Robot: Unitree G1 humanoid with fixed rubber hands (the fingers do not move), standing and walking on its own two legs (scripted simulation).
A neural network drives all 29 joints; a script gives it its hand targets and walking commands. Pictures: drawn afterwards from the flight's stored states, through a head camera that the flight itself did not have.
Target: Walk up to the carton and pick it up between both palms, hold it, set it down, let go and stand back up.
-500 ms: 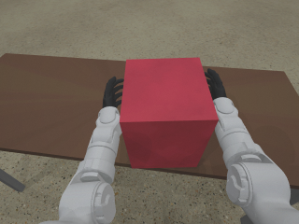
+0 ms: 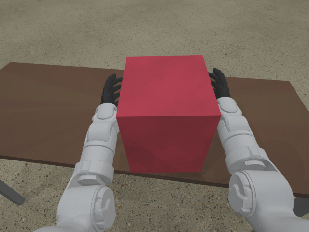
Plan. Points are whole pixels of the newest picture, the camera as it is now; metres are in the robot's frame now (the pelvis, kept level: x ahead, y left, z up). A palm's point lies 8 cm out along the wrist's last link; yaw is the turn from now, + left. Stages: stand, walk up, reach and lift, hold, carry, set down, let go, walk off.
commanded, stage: reach and lift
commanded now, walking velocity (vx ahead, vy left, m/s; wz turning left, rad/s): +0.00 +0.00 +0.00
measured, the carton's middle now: (164, 116) +0.41 +0.03 +0.10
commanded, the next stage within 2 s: hold in 1.92 s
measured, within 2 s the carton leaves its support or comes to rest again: neither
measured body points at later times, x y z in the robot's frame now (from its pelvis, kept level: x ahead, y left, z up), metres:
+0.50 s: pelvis -0.01 +0.01 +0.00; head -0.02 +0.00 +0.45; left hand +0.40 +0.18 +0.19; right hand +0.43 -0.11 +0.20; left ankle +0.02 +0.12 -0.74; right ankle +0.04 -0.09 -0.74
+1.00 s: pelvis -0.01 +0.01 +0.00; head -0.03 +0.00 +0.45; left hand +0.40 +0.17 +0.22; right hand +0.42 -0.12 +0.22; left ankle +0.02 +0.12 -0.74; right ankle +0.04 -0.09 -0.74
